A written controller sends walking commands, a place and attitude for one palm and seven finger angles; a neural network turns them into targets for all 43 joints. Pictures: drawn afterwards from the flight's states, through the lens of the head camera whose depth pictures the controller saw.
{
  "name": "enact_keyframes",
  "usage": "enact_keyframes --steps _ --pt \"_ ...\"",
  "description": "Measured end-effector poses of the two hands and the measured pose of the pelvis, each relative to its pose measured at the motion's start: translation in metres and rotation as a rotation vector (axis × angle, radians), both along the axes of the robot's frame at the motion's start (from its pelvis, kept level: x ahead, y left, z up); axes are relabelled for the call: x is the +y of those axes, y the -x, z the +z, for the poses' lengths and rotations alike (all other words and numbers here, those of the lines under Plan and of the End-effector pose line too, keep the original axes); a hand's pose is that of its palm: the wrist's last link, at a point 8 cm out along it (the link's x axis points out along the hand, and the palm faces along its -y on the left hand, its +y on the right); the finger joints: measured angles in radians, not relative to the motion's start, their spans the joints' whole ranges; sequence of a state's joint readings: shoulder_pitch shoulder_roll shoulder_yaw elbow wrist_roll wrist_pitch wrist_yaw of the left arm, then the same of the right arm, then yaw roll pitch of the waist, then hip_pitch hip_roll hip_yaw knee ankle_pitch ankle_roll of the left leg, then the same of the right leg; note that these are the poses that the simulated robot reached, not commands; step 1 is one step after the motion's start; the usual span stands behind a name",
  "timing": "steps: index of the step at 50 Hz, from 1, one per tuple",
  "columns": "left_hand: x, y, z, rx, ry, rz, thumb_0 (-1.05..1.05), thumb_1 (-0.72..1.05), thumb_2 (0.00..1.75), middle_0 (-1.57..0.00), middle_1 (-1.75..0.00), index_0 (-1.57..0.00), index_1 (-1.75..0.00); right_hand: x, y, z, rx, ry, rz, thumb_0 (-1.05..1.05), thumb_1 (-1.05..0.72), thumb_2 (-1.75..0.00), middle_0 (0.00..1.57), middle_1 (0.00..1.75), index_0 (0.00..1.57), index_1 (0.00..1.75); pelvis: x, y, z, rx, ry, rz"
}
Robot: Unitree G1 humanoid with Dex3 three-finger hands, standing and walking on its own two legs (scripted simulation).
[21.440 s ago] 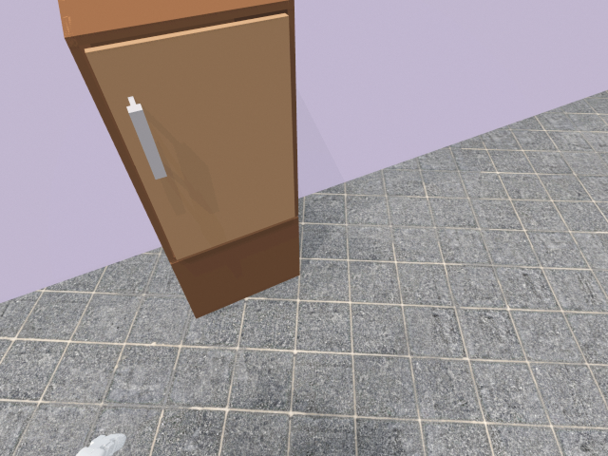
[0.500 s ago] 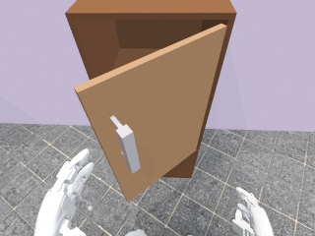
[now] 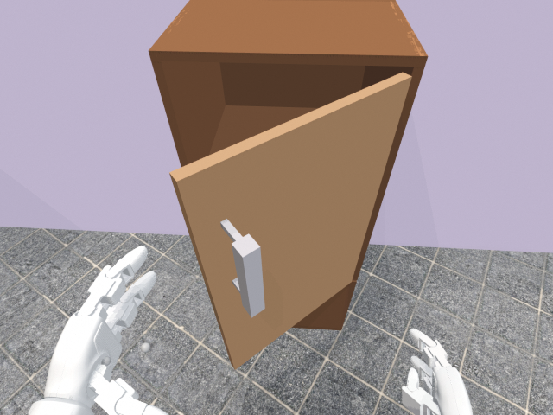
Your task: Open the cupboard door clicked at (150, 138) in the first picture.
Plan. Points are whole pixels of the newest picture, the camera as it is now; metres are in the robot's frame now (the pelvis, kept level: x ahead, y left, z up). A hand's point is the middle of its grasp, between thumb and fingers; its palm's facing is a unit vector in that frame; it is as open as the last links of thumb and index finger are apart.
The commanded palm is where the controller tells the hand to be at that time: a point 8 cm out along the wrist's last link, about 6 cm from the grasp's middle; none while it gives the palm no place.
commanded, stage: draw the hand back to the body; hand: left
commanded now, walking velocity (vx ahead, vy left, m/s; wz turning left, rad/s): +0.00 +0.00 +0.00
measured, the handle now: (241, 269) +0.30 +0.08 +0.08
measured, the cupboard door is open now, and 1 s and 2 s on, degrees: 41 41 41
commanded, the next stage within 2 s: step back with the hand held close in 1.18 s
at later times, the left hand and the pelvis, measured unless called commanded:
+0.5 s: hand (67, 299) +0.20 +0.24 +0.16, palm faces +0.31 -0.87 -0.38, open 12.8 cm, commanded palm +0.15 +0.29 +0.19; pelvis +0.02 +0.02 +0.04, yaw +0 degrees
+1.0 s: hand (47, 267) +0.21 +0.25 +0.20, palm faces +0.43 -0.82 -0.39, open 7.7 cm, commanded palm +0.16 +0.29 +0.22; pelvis +0.02 -0.01 +0.05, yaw -1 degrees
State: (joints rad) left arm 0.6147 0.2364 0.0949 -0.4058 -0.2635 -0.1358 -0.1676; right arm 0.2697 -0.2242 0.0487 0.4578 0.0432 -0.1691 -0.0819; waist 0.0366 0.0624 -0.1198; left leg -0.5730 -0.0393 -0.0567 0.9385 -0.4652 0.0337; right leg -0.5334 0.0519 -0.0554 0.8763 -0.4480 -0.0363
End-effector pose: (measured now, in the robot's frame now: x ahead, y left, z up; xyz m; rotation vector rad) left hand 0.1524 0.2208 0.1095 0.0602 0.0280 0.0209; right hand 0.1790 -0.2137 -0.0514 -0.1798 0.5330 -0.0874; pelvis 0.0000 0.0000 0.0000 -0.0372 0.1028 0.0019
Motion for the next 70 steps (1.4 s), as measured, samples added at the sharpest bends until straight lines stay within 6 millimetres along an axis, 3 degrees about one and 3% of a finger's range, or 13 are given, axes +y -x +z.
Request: enact_keyframes --steps 6,9,21,35,43,49,58,70 --pt "0.013 0.0 0.018 -0.036 -0.017 -0.001 -0.02 -0.47 0.31 -0.15 -0.3 -0.16 -0.3 0.01 -0.008 0.01 -0.024 0.007 0.021 0.02 -0.9 -0.9 0.2 0.3 0.21 0.3 0.008 -0.005 0.005 -0.022 0.008 0.005" --pt "0.023 -0.001 0.028 -0.026 -0.145 0.066 -0.02 -0.42 0.33 -0.15 -0.3 -0.16 -0.3 0.015 -0.011 0.014 -0.012 0.021 0.02 0.02 -0.9 -0.9 0.2 0.3 0.21 0.3 0.011 -0.007 0.01 -0.039 0.003 -0.003" --pt "0.054 -0.003 0.057 -0.01 -0.309 0.26 -0.01 -0.06 0.48 -0.17 -0.3 -0.18 -0.3 0.031 -0.012 0.021 0.067 0.032 0.042 0.02 -0.9 -0.9 0.2 0.3 0.21 0.3 0.022 -0.016 0.032 -0.101 -0.006 -0.002" --pt "0.075 -0.015 0.099 -0.117 -0.393 0.354 0.0 0.42 0.69 -0.19 -0.3 -0.2 -0.3 0.02 -0.019 0.026 0.106 0.032 0.044 0.02 -0.9 -0.9 0.2 0.3 0.21 0.3 0.015 -0.022 0.046 -0.151 -0.022 -0.012" --pt "0.079 -0.015 0.118 -0.18 -0.421 0.412 0.0 0.69 0.81 -0.2 -0.3 -0.21 -0.3 0.002 -0.021 0.027 0.118 0.04 0.031 0.02 -0.91 -0.9 0.2 0.3 0.21 0.3 0.004 -0.021 0.049 -0.17 -0.026 -0.013" --pt "0.068 -0.015 0.111 -0.151 -0.392 0.407 0.01 0.82 0.86 -0.2 -0.3 -0.21 -0.3 -0.01 -0.018 0.025 0.132 0.036 0.019 0.02 -0.91 -0.9 0.2 0.3 0.21 0.3 -0.004 -0.019 0.05 -0.177 -0.029 -0.014" --pt "0.053 -0.011 0.109 -0.141 -0.396 0.388 0.01 0.88 0.89 -0.21 -0.3 -0.21 -0.3 -0.023 -0.012 0.024 0.138 0.039 0.004 0.02 -0.91 -0.9 0.2 0.3 0.21 0.3 -0.016 -0.018 0.051 -0.187 -0.029 -0.016" --pt "0.055 -0.011 0.118 -0.182 -0.451 0.392 0.01 0.88 0.89 -0.21 -0.3 -0.22 -0.3 -0.031 -0.005 0.022 0.152 0.026 -0.012 0.02 -0.91 -0.9 0.2 0.3 0.21 0.3 -0.023 -0.008 0.051 -0.162 -0.021 -0.005"
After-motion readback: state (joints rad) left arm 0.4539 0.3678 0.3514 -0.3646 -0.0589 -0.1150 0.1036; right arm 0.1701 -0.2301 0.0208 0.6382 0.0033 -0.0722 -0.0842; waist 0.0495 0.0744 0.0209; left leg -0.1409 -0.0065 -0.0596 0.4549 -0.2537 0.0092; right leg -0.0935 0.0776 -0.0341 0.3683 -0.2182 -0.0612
